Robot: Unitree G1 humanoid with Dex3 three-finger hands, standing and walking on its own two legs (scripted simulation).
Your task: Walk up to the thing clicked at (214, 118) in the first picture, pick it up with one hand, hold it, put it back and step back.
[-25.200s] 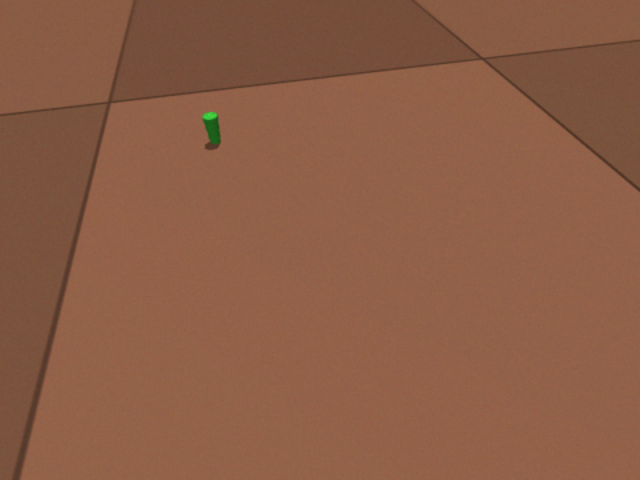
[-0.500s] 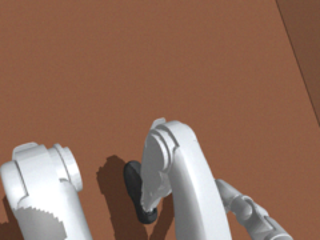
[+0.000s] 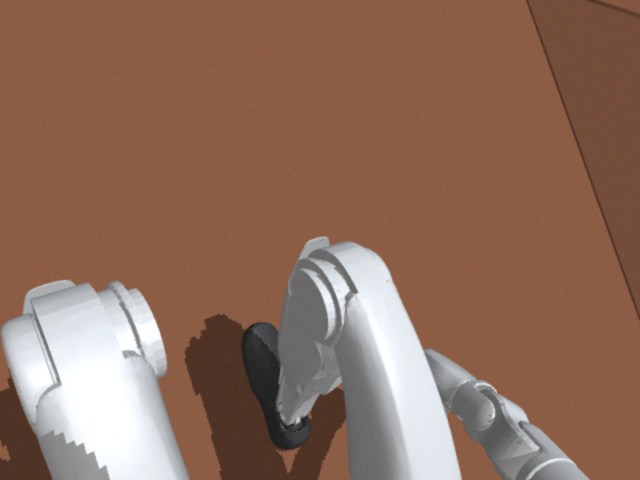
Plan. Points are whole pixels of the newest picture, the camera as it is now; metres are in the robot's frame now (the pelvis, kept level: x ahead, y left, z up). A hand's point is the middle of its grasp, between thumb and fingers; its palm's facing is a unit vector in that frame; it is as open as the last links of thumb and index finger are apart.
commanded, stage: open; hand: left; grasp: from the side
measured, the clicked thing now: out of the picture +0.41 +0.33 -0.20
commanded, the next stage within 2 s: withdraw in 0.30 s
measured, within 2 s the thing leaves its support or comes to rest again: neither
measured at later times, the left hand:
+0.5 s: hand out of the picture +0.41 +0.33 -0.17, palm faces +0.49 -0.87 +0.01, open 16.9 cm
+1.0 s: hand out of the picture +0.38 +0.40 -0.08, palm faces +0.44 -0.89 -0.12, open 17.5 cm
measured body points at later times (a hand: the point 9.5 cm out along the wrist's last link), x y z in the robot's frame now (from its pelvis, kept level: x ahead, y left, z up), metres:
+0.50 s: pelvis +0.00 +0.00 +0.00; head +0.22 +0.20 +0.34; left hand +0.38 +0.37 -0.17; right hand +0.18 -0.24 -0.03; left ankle +0.08 +0.13 -0.25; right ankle +0.14 -0.12 -0.25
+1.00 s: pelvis +0.00 +0.00 +0.03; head +0.19 +0.16 +0.40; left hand +0.35 +0.44 -0.07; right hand +0.20 -0.24 -0.03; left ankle +0.08 +0.13 -0.25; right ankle +0.14 -0.12 -0.25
